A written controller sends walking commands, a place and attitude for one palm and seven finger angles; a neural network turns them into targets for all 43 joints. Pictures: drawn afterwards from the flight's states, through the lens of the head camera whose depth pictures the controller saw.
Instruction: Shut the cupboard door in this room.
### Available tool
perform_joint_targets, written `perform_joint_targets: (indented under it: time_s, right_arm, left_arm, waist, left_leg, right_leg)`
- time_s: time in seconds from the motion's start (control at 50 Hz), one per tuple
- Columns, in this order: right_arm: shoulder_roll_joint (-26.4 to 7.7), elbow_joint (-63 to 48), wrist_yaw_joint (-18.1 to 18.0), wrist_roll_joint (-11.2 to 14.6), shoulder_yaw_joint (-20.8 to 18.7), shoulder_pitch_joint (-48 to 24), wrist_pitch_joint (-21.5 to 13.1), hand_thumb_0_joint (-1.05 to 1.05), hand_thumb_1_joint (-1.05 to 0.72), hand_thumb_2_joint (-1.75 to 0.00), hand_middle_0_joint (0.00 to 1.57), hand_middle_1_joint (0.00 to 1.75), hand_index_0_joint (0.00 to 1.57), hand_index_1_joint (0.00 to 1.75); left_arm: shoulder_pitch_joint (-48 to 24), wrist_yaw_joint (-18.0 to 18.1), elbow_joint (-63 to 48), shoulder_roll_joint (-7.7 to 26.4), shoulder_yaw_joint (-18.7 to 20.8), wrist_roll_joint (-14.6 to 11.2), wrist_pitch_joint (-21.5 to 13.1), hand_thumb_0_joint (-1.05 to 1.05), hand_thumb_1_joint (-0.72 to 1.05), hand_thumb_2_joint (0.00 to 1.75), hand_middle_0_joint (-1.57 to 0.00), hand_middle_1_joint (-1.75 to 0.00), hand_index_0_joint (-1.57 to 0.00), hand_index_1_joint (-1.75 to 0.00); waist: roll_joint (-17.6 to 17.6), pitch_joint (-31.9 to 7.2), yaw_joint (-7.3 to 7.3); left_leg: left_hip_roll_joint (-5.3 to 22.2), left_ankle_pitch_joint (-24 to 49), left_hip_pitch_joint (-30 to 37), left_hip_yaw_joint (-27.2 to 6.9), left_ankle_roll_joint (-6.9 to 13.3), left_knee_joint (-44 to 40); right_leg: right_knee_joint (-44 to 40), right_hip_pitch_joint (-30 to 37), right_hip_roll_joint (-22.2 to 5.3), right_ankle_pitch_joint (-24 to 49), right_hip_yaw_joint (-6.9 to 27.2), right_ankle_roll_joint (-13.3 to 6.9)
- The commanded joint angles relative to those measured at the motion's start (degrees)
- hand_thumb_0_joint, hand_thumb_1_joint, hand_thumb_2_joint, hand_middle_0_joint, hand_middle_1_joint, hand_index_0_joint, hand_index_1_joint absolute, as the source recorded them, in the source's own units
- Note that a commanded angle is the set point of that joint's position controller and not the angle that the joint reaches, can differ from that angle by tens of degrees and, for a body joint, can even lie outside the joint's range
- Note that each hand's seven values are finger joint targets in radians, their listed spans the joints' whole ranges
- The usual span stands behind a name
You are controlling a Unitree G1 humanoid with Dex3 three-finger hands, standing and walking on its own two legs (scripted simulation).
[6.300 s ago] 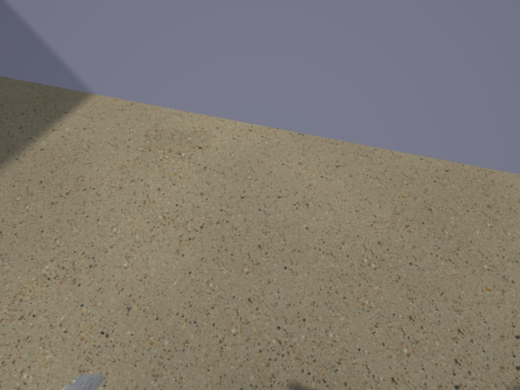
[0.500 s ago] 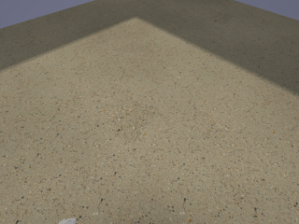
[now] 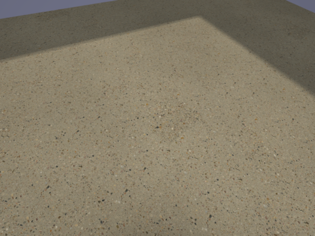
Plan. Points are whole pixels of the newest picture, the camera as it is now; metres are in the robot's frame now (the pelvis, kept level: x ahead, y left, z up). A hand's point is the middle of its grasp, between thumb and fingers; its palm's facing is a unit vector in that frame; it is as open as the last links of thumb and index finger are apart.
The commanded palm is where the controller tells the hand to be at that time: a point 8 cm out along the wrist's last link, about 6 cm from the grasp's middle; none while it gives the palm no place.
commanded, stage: turn or walk to find it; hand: left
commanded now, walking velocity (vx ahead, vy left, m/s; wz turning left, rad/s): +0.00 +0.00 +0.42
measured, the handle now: out of the picture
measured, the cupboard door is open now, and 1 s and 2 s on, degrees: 84 84 84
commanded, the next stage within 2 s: none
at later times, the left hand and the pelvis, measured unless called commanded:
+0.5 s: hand out of the picture +0.04 +0.19 -0.13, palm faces +0.21 -0.94 -0.27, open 7.3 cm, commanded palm none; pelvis -0.03 -0.02 +0.01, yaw +11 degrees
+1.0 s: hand out of the picture -0.11 +0.23 -0.16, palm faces +0.44 -0.86 -0.24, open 7.4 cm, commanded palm none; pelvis -0.06 +0.01 +0.01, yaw +24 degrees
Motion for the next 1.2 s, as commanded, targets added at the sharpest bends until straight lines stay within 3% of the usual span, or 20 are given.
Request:
perform_joint_targets:
  time_s: [0.0,0.06,0.1,0.22,0.28,0.34,0.36,0.38,0.4,0.44,0.48,0.68,0.76,0.78,0.8,0.82,0.88,0.94,1.06,1.18]
  right_arm:
    - [-13.3,-2.4,-1.2,-0.4,-2.6,7.5,-1.9,0.00,-0.90,-0.90,0.20,0.30,0.20,0.30]
    - [-9.5,-3.9,-2.0,-0.4,-1.1,-0.2,-2.1,0.00,-0.90,-0.90,0.20,0.30,0.20,0.30]
    - [-9.4,-4.2,-2.1,-0.3,-1.1,-0.4,-2.5,0.00,-0.90,-0.90,0.20,0.30,0.20,0.30]
    - [-10.0,-4.0,-1.9,-0.5,-1.8,1.9,-1.9,0.00,-0.90,-0.90,0.20,0.30,0.20,0.30]
    - [-10.0,-4.6,-1.6,-0.6,-2.1,0.5,-1.5,0.00,-0.90,-0.90,0.20,0.30,0.20,0.30]
    - [-9.4,-5.6,-1.3,-0.2,-2.3,-1.6,-1.2,0.00,-0.90,-0.90,0.20,0.30,0.20,0.30]
    - [-7.6,-5.9,-1.1,0.2,-2.0,-1.3,-1.3,0.00,-0.90,-0.90,0.20,0.30,0.20,0.30]
    - [-3.8,-6.8,-0.6,0.6,-1.5,-0.7,-1.2,0.00,-0.90,-0.90,0.20,0.30,0.20,0.30]
    - [-4.7,-7.7,-0.7,-0.1,-1.8,-1.9,-0.6,0.00,-0.90,-0.90,0.20,0.30,0.20,0.30]
    - [-6.3,-6.1,-0.3,-0.4,-2.6,-2.3,0.6,0.00,-0.90,-0.90,0.20,0.30,0.20,0.30]
    - [-5.1,-4.0,0.3,-0.6,-2.4,1.6,0.8,0.00,-0.90,-0.90,0.20,0.30,0.20,0.30]
    - [-2.9,-4.7,0.0,0.4,-0.5,-3.8,-0.3,0.00,-0.90,-0.90,0.20,0.30,0.20,0.30]
    - [-3.9,-3.0,-0.3,0.3,-0.4,2.6,-1.2,0.00,-0.90,-0.90,0.20,0.30,0.20,0.30]
    - [-7.2,-3.0,-0.2,0.2,-1.1,4.0,-1.8,0.00,-0.90,-0.90,0.20,0.30,0.20,0.30]
    - [-12.8,-3.4,-0.5,-0.3,-2.3,5.7,-2.0,0.00,-0.90,-0.90,0.20,0.30,0.20,0.30]
    - [-14.1,-2.4,-1.0,-0.4,-2.6,7.7,-1.7,0.00,-0.90,-0.90,0.20,0.30,0.20,0.30]
    - [-9.6,-3.3,-2.0,-0.4,-1.2,0.9,-2.1,0.00,-0.90,-0.90,0.20,0.30,0.20,0.30]
    - [-9.2,-3.7,-2.1,-0.2,-1.0,0.4,-2.5,0.00,-0.90,-0.90,0.20,0.30,0.20,0.30]
    - [-9.5,-3.4,-1.9,-0.4,-1.7,3.0,-2.0,0.00,-0.90,-0.90,0.20,0.30,0.20,0.30]
    - [-9.5,-4.8,-1.4,-0.4,-2.2,0.0,-1.4,0.00,-0.90,-0.90,0.20,0.30,0.20,0.30]
  left_arm:
    - [-5.2,0.9,-6.6,5.2,1.2,0.2,0.4,0.00,0.90,0.90,-0.20,-0.30,-0.20,-0.30]
    - [-4.0,0.1,-3.9,5.5,1.7,0.0,0.2,0.00,0.90,0.90,-0.20,-0.30,-0.20,-0.30]
    - [-2.6,0.0,-3.2,5.2,1.4,-0.1,0.0,0.00,0.90,0.90,-0.20,-0.30,-0.20,-0.30]
    - [-5.2,0.3,-4.8,4.2,1.0,-0.3,-0.1,0.00,0.90,0.90,-0.20,-0.30,-0.20,-0.30]
    - [-3.7,0.5,-5.1,4.0,0.9,-0.5,-0.6,0.00,0.90,0.90,-0.20,-0.30,-0.20,-0.30]
    - [1.8,0.8,-3.8,4.6,1.2,-0.5,-1.3,0.00,0.90,0.90,-0.20,-0.30,-0.20,-0.30]
    - [2.9,1.1,-3.7,6.7,1.6,-0.2,-1.8,0.00,0.90,0.90,-0.20,-0.30,-0.20,-0.30]
    - [3.9,1.5,-3.8,11.6,2.5,0.7,-2.3,0.00,0.90,0.90,-0.20,-0.30,-0.20,-0.30]
    - [2.9,1.4,-5.1,13.5,2.8,0.5,-2.1,0.00,0.90,0.90,-0.20,-0.30,-0.20,-0.30]
    - [-2.6,1.5,-6.6,10.6,2.5,0.2,-2.0,0.00,0.90,0.90,-0.20,-0.30,-0.20,-0.30]
    - [-7.3,1.5,-7.5,7.6,1.6,0.3,-2.2,0.00,0.90,0.90,-0.20,-0.30,-0.20,-0.30]
    - [2.0,1.3,-3.1,10.8,2.7,1.0,-2.1,0.00,0.90,0.90,-0.20,-0.30,-0.20,-0.30]
    - [0.3,1.0,-2.6,10.8,2.8,0.2,-1.3,0.00,0.90,0.90,-0.20,-0.30,-0.20,-0.30]
    - [0.4,0.8,-3.1,8.8,2.4,-0.3,-0.8,0.00,0.90,0.90,-0.20,-0.30,-0.20,-0.30]
    - [0.0,0.4,-5.5,4.8,1.6,-0.5,-0.5,0.00,0.90,0.90,-0.20,-0.30,-0.20,-0.30]
    - [-4.7,0.7,-6.7,5.1,1.0,0.1,0.1,0.00,0.90,0.90,-0.20,-0.30,-0.20,-0.30]
    - [-5.0,0.1,-4.3,5.5,1.6,0.0,0.1,0.00,0.90,0.90,-0.20,-0.30,-0.20,-0.30]
    - [-3.1,0.0,-3.0,5.2,1.3,-0.1,-0.1,0.00,0.90,0.90,-0.20,-0.30,-0.20,-0.30]
    - [-6.1,0.5,-4.8,4.4,1.0,-0.3,-0.1,0.00,0.90,0.90,-0.20,-0.30,-0.20,-0.30]
    - [-1.1,0.8,-4.4,4.7,1.0,-0.6,-1.2,0.00,0.90,0.90,-0.20,-0.30,-0.20,-0.30]
  waist:
    - [17.2,-6.9,-4.90]
    - [12.4,-3.7,-1.35]
    - [10.2,-5.6,-1.06]
    - [9.9,-6.4,-2.74]
    - [11.2,-6.9,-2.08]
    - [8.9,-7.7,0.82]
    - [4.3,-7.5,1.42]
    - [-9.7,-7.1,1.85]
    - [-14.2,-5.3,2.39]
    - [-9.0,-0.2,0.37]
    - [-5.9,0.1,-2.64]
    - [-10.0,-5.1,2.68]
    - [-6.9,-7.9,-0.91]
    - [2.7,-8.7,-1.87]
    - [19.0,-7.3,-2.80]
    - [16.7,-6.9,-5.02]
    - [12.9,-4.3,-1.58]
    - [9.8,-6.1,-1.17]
    - [9.2,-6.2,-2.87]
    - [9.6,-6.9,-0.06]
  left_leg:
    - [20.4,21.8,7.3,-23.9,11.5,-17.4]
    - [13.6,21.5,5.3,-16.2,10.3,-16.0]
    - [12.3,26.8,7.8,-14.2,10.4,-14.8]
    - [12.3,27.8,9.7,-18.0,11.7,-13.6]
    - [11.3,28.5,7.0,-19.7,11.2,-12.1]
    - [8.1,21.1,-0.2,-19.1,8.3,-8.6]
    - [5.0,13.6,-6.3,-17.1,5.5,-4.4]
    - [-2.6,-2.6,-16.8,-9.1,1.4,6.5]
    - [-4.6,-15.2,-17.3,-7.1,0.2,19.2]
    - [-1.9,-10.5,-16.6,-9.2,0.6,32.8]
    - [-0.6,-4.6,-15.8,-7.1,-0.4,35.9]
    - [0.2,-11.2,-9.5,-0.3,-1.8,11.6]
    - [-0.3,3.0,4.2,1.9,-0.5,-7.6]
    - [5.0,9.0,11.2,-5.6,1.5,-13.2]
    - [19.1,24.5,14.6,-22.9,8.0,-15.7]
    - [22.1,22.7,8.9,-24.7,12.6,-17.2]
    - [14.7,22.3,6.2,-17.6,10.7,-15.8]
    - [11.8,29.2,9.2,-14.1,10.3,-14.5]
    - [12.3,29.9,10.6,-18.3,11.7,-13.7]
    - [8.8,26.6,1.9,-20.5,9.1,-9.4]
  right_leg:
    - [23.0,-14.5,2.6,-16.3,9.6,1.6]
    - [26.5,-15.2,2.7,-6.6,11.5,1.7]
    - [24.0,-13.8,3.4,-5.6,11.2,2.2]
    - [13.9,-10.8,5.6,-7.7,11.1,2.5]
    - [5.3,-5.4,7.2,-6.7,10.4,1.9]
    - [-9.5,5.9,7.7,4.4,9.3,1.4]
    - [-16.0,12.4,3.9,7.5,12.7,0.5]
    - [-20.9,17.3,-9.3,7.9,26.8,-4.1]
    - [-23.9,9.2,-17.7,6.4,32.6,-9.9]
    - [-25.8,-0.7,-13.3,-2.1,27.9,-10.2]
    - [-23.1,-0.9,-8.6,2.8,18.0,-8.0]
    - [-15.5,11.3,-11.1,25.0,12.3,-10.5]
    - [-6.6,5.8,-9.0,22.7,6.7,-5.1]
    - [1.7,-2.2,-5.3,13.0,4.1,-2.0]
    - [12.6,-15.8,1.8,-12.1,2.1,2.1]
    - [20.5,-14.6,2.7,-17.5,7.3,1.7]
    - [26.6,-16.1,2.7,-7.4,11.6,1.5]
    - [24.0,-14.4,3.8,-5.0,11.1,2.4]
    - [15.3,-12.2,5.5,-7.3,11.5,2.7]
    - [-6.2,3.0,8.3,1.8,9.8,1.5]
